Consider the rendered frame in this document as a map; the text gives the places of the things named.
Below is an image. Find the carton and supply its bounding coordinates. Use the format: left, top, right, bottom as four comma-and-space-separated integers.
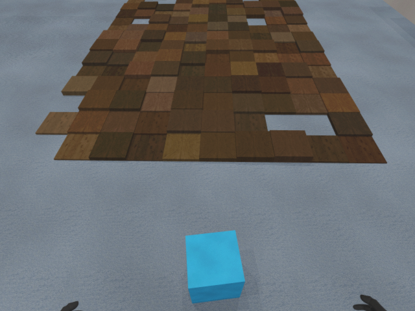
185, 230, 245, 303

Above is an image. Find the robot right hand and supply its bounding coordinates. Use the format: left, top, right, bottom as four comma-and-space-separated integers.
353, 295, 386, 311

